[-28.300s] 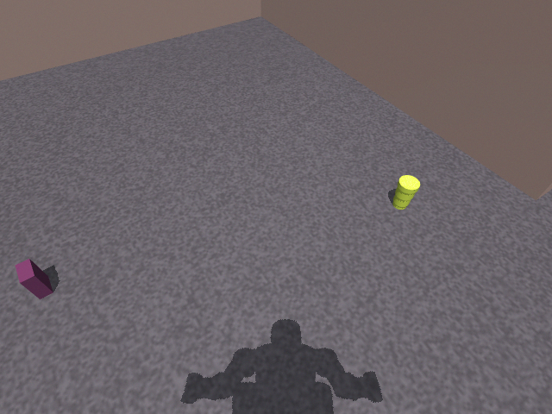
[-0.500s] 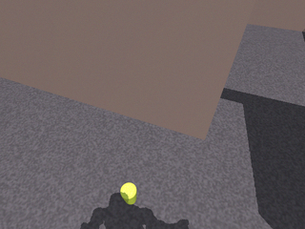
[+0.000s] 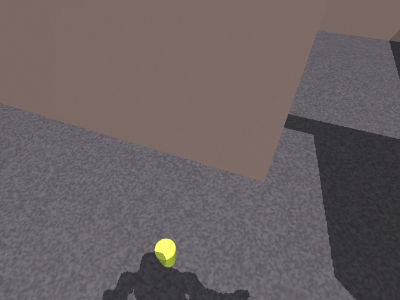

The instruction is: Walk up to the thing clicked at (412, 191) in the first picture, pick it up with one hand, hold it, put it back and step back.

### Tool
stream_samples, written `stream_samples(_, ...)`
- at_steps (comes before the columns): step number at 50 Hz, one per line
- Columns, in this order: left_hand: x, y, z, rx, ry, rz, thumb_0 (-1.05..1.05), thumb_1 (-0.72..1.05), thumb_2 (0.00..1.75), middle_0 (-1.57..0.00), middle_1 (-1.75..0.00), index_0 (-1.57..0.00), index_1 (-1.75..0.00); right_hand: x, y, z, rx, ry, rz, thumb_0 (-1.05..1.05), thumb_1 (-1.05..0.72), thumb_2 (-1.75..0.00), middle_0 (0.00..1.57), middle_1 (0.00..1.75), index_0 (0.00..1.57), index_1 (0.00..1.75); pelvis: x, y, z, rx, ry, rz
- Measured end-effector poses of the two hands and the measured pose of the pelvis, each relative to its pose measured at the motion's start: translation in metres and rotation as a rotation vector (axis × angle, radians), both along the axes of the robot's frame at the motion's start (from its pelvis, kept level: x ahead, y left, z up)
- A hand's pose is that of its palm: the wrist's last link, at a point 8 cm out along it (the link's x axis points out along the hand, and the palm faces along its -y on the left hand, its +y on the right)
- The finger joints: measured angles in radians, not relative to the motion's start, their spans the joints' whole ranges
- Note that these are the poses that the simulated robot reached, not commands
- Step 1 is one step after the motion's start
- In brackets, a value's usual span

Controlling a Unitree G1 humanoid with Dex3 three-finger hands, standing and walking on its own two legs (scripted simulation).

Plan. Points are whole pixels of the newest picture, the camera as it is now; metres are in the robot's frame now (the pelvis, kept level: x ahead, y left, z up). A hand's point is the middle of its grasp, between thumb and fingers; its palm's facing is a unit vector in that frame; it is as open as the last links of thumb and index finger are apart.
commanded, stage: stand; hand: left
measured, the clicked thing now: (166, 254) +0.43 +0.17 -0.70
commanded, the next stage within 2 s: step back in 0.94 s
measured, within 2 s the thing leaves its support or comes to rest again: neither
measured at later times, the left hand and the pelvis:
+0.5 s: hand out of the picture +0.08 +0.25 -0.16, palm faces -0.02 -0.94 -0.34, open 7.4 cm; pelvis +0.02 +0.00 +0.00, yaw +0 degrees
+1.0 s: hand out of the picture +0.10 +0.25 -0.16, palm faces +0.00 -0.94 -0.34, open 7.4 cm; pelvis +0.02 +0.00 +0.00, yaw +0 degrees
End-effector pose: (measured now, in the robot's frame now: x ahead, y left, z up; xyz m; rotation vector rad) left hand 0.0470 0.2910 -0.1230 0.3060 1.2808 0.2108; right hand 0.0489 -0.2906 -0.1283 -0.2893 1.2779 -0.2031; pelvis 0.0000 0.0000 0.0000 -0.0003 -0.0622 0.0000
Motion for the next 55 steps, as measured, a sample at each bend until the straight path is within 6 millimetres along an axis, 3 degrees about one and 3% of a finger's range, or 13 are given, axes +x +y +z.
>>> stream_samples(21, 0.028, -0.002, 0.004, -0.004, -0.028, -0.012, 0.01, 0.90, 0.90, -0.21, -0.30, -0.21, -0.30, 0.023, -0.001, 0.003, 0.000, -0.027, 0.008, 0.01, -0.90, -0.90, 0.20, 0.30, 0.20, 0.30, 0.013, 0.000, 0.002, 0.001, 0.010, -0.006)
stream_samples(47, 0.046, -0.003, 0.004, -0.006, -0.030, -0.016, 0.01, 0.90, 0.90, -0.21, -0.30, -0.21, -0.30, 0.042, -0.007, 0.007, -0.012, -0.034, 0.008, 0.01, -0.90, -0.90, 0.20, 0.30, 0.20, 0.30, 0.027, -0.002, 0.003, 0.000, 0.021, -0.007)
stream_samples(55, 0.051, 0.013, 0.001, 0.030, -0.070, -0.011, 0.01, 0.90, 0.90, -0.21, -0.30, -0.21, -0.30, 0.043, -0.018, 0.004, -0.028, -0.057, -0.008, 0.01, -0.90, -0.90, 0.21, 0.30, 0.20, 0.30, 0.006, -0.002, -0.008, 0.000, 0.033, -0.008)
